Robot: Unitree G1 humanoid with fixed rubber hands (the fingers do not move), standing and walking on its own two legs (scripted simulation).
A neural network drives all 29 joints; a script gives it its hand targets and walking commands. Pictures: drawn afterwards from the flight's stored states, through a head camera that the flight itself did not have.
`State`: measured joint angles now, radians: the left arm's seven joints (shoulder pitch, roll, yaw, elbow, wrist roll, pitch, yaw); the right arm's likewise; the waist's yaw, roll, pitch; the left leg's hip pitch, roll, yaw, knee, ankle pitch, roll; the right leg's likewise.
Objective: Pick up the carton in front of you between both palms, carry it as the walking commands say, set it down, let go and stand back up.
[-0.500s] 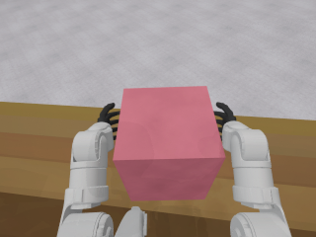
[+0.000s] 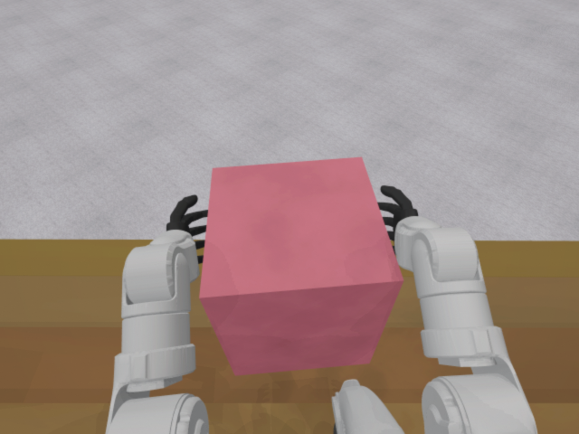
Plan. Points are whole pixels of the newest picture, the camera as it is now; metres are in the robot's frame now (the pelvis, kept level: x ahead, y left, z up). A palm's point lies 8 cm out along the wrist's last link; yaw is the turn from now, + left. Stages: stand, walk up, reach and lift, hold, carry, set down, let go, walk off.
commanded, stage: carry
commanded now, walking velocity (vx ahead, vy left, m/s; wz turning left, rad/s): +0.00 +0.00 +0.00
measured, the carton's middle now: (295, 271) +0.34 -0.02 +0.02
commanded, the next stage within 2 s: none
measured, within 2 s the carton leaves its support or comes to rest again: neither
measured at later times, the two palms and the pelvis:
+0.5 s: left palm (194, 147) +0.71 +0.16 -0.04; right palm (324, 140) +0.72 -0.14 -0.06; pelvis +0.37 -0.01 -0.15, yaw -1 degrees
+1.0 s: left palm (214, 104) +1.12 +0.14 -0.20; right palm (303, 96) +1.13 -0.16 -0.19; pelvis +0.78 -0.01 -0.32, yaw +0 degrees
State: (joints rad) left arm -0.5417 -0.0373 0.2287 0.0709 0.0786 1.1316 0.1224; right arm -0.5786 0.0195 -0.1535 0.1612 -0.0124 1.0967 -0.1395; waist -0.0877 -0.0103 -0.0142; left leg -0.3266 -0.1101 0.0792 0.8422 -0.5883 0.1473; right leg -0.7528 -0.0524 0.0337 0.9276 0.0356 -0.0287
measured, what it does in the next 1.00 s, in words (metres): goes down: right foot 0.12 m lower, then left foot 0.12 m lower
